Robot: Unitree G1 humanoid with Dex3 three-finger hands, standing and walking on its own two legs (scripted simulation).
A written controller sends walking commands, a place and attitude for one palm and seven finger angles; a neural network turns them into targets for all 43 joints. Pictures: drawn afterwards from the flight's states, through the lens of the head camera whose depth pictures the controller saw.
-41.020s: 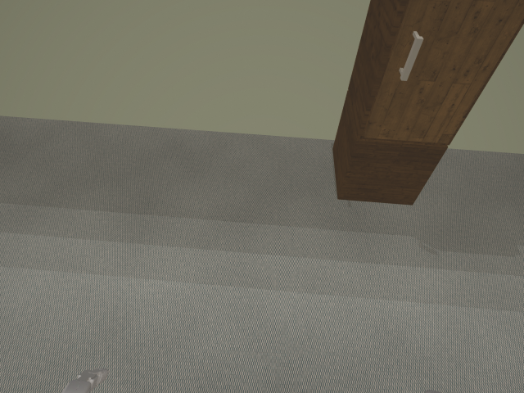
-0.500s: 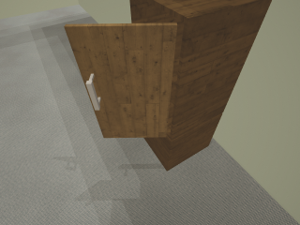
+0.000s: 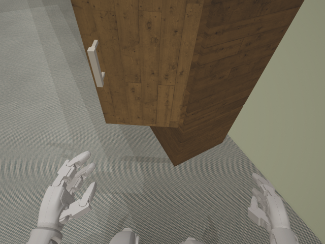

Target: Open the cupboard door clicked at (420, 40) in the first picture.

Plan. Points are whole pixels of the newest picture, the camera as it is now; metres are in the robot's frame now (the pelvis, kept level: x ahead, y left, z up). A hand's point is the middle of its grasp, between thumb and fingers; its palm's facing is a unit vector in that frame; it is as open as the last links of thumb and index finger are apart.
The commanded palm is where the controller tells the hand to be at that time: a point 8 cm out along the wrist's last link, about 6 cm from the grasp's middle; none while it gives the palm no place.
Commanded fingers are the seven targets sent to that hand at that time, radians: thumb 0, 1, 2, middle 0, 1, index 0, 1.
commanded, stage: raise the hand with hooked fingers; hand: left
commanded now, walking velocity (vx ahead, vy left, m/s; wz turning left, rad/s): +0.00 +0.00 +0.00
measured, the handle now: (97, 64) +0.60 +0.25 +0.07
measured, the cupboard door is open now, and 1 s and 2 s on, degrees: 59 59 59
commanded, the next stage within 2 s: move the hooked fingers beside the handle in 1.72 s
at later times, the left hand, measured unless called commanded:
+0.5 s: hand (60, 182) +0.23 +0.24 +0.05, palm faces +0.11 -0.99 -0.05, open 11.3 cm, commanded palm +0.20 +0.29 +0.05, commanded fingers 0.00 -0.15 0.45 -0.28 -0.98 -0.28 -0.98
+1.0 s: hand (38, 163) +0.26 +0.29 +0.07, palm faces +0.05 -1.00 -0.04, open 13.8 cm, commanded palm +0.24 +0.34 +0.08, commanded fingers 0.00 -0.50 0.30 -0.30 -1.20 -0.30 -1.20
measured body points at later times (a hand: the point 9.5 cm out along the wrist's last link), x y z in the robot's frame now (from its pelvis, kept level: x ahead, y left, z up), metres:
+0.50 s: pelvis -0.01 +0.00 +0.00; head +0.05 +0.00 +0.44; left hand +0.22 +0.29 +0.05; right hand +0.12 -0.24 -0.10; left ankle +0.03 +0.12 -0.67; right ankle +0.00 -0.09 -0.67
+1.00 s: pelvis +0.00 +0.03 +0.01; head +0.05 +0.04 +0.46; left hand +0.25 +0.34 +0.07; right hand +0.18 -0.20 -0.06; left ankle +0.03 +0.12 -0.67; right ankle +0.00 -0.09 -0.67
